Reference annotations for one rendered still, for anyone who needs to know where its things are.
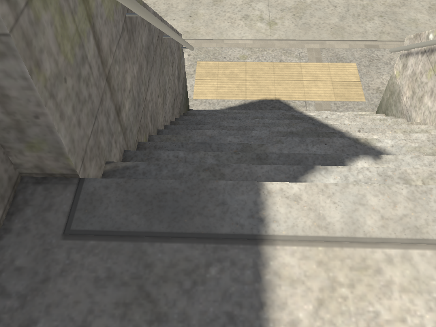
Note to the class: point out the stairs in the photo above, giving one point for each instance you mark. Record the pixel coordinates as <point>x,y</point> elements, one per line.
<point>285,146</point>

